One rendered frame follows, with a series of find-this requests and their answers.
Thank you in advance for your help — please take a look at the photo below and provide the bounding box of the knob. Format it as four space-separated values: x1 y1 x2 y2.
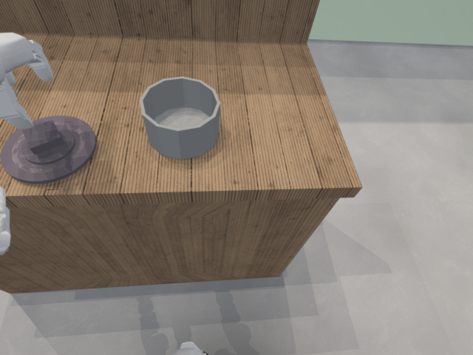
22 120 64 155

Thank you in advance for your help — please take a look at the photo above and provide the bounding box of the table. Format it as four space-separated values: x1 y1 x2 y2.
0 0 362 294

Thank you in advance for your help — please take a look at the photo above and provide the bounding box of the left robot shin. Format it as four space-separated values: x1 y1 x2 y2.
180 342 200 350

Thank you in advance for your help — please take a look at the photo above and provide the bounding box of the pot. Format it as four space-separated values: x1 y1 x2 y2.
139 76 220 159

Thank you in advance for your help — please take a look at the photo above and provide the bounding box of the left robot hand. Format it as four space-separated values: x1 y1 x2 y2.
0 33 53 129

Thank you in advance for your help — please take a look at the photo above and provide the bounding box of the lid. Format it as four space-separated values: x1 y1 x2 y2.
0 115 97 184

